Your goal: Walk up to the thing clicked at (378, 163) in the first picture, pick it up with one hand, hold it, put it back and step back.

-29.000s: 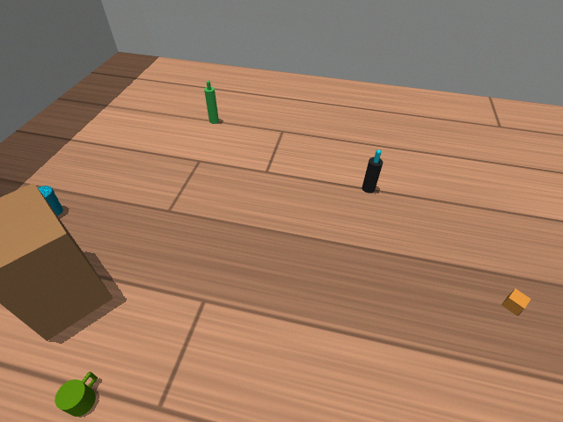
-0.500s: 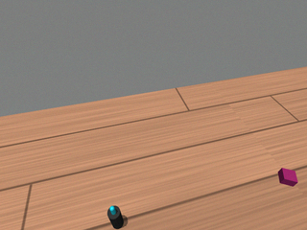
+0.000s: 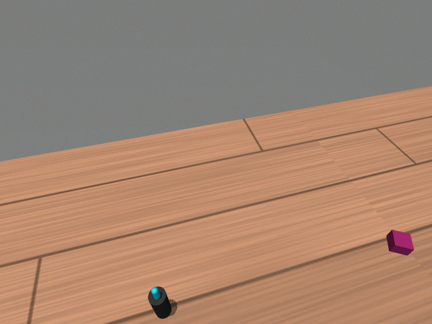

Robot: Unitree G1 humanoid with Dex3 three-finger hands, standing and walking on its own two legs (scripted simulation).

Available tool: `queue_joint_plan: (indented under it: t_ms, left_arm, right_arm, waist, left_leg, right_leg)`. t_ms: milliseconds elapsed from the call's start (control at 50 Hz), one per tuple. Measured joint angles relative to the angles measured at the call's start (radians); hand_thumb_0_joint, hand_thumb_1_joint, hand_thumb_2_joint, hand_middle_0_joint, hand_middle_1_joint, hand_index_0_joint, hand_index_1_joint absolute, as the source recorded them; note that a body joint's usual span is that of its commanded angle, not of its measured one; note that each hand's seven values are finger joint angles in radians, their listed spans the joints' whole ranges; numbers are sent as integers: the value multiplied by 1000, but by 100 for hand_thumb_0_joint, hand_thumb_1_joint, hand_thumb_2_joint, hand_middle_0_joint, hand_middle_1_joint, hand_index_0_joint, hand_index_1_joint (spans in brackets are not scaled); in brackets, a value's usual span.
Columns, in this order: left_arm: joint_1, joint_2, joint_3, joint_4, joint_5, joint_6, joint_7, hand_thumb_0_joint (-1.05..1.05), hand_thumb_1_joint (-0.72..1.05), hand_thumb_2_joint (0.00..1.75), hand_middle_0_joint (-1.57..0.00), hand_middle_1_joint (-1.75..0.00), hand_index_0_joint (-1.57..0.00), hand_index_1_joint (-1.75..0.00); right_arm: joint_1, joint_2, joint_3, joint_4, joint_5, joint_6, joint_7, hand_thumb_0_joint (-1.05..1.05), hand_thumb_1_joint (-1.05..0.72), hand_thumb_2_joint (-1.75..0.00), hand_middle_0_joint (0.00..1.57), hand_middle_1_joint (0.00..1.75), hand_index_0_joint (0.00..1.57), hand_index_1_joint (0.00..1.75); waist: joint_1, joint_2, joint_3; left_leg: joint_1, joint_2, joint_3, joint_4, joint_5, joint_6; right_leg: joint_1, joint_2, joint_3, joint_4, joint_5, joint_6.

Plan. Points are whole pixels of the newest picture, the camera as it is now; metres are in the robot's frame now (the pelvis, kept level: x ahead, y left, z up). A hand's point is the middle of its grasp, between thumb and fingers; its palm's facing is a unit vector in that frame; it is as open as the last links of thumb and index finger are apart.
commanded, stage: stand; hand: left
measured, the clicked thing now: (159, 300) +0.37 +0.23 -0.66
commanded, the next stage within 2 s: step back in 0.98 s
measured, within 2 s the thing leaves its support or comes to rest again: neither
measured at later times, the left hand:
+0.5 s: hand out of the picture +0.09 +0.25 -0.16, palm faces -0.02 -0.94 -0.34, open 7.4 cm
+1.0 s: hand out of the picture +0.09 +0.24 -0.16, palm faces -0.01 -0.94 -0.33, open 7.4 cm
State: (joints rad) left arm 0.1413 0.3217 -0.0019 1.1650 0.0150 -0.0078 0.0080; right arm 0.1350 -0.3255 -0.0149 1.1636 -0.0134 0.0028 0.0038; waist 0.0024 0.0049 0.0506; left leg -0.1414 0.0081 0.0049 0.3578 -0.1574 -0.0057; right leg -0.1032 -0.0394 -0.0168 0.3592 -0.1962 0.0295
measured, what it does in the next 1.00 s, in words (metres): stands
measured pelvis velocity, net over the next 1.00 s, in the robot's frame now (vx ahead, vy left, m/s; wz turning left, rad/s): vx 0.02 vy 0.00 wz -0.01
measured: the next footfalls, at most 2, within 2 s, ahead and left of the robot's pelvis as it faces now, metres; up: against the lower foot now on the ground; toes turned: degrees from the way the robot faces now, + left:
left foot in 1.48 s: -0.06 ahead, +0.13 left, +0.00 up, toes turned -2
right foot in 1.90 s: -0.12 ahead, -0.07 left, +0.00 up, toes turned +0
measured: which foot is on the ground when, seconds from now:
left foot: down 0.00-1.00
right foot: down 0.00-1.00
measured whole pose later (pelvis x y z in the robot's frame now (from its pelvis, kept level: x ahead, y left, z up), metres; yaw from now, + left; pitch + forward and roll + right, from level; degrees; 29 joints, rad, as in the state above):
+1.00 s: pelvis +0.02 +0.00 +0.00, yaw -1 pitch -2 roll +0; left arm 0.11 0.33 0.01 1.14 0.00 0.00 0.00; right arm 0.10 -0.34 -0.01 1.16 -0.01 0.00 0.01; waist 0.00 0.00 0.04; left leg -0.12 0.02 0.01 0.33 -0.17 -0.01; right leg -0.09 -0.03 -0.01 0.33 -0.20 0.02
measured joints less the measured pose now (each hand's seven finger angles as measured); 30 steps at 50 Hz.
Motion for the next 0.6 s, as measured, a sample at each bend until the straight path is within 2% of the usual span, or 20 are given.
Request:
queue_joint_plan:
  t_ms: [600]
  left_arm:
    - [-35, 9, 5, -8, -7, 1, -5, 0, 90, 90, -20, -30, -20, -30]
  right_arm:
    - [-30, -12, 5, 3, 4, -13, -3, 0, -90, -90, 20, 30, 20, 30]
  waist:
    - [-2, -1, -4]
  left_leg:
    - [27, 1, 10, -36, -9, -2]
  right_leg:
    - [21, 0, 9, -32, -7, 1]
